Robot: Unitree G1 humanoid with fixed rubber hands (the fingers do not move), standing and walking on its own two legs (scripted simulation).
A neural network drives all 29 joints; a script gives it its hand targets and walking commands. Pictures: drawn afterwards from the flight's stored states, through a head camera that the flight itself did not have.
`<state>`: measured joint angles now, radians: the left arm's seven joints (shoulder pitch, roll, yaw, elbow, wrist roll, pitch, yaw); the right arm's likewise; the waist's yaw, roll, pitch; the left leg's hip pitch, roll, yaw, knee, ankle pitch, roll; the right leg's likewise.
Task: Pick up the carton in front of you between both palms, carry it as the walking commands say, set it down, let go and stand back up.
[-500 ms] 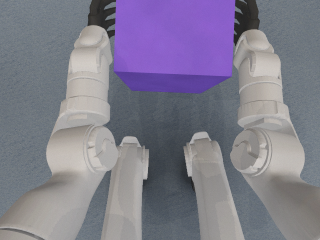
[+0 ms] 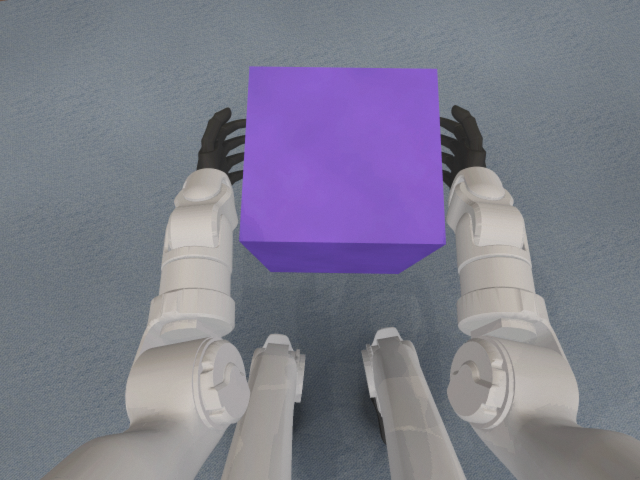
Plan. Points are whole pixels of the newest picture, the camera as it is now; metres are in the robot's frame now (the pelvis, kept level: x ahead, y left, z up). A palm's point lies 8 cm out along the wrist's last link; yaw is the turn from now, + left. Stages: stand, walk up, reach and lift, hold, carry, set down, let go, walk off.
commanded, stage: reach and lift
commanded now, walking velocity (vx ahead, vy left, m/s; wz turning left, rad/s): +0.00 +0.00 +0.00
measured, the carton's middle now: (338, 189) +0.47 -0.02 -0.11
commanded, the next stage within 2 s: hold in 1.92 s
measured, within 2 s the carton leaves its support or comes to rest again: neither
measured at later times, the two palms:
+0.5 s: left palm (155, 169) +0.41 +0.14 +0.11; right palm (534, 157) +0.40 -0.16 +0.11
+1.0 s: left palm (38, 159) +0.36 +0.14 +0.22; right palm out of the picture +0.36 -0.15 +0.23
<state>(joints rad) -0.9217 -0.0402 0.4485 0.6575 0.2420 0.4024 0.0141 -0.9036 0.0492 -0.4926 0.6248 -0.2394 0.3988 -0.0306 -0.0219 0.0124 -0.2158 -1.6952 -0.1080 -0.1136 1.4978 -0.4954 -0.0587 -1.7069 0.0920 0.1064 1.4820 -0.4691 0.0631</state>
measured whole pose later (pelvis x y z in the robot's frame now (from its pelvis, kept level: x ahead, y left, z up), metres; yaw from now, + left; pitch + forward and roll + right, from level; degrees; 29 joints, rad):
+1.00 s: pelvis +0.07 +0.00 +0.20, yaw +0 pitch -1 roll +0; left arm -0.27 -0.15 0.26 0.39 0.28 0.60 -0.02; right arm -0.28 0.16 -0.28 0.40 -0.28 0.59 0.00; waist 0.00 0.00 -0.07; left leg -0.19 -0.04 -0.15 0.44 -0.23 -0.02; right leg -0.20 0.04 0.14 0.44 -0.21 0.02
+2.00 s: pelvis +0.08 +0.00 +0.21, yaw +0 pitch -6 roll +0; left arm -0.25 -0.15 0.21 0.24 0.27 0.72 -0.02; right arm -0.25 0.15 -0.22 0.24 -0.27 0.71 0.00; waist 0.00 0.00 0.00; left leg -0.05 -0.03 -0.14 0.35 -0.20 -0.01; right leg -0.06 0.03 0.14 0.35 -0.18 0.02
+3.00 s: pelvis +0.19 +0.01 +0.19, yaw +3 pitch +6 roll +0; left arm -0.21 -0.15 0.11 -0.19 0.12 1.13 0.08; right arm -0.17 0.11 -0.15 -0.24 -0.10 1.14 -0.09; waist 0.00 0.00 -0.18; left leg -0.36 0.05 0.07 0.83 -0.51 0.00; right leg -0.24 -0.04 -0.14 0.50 -0.36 -0.01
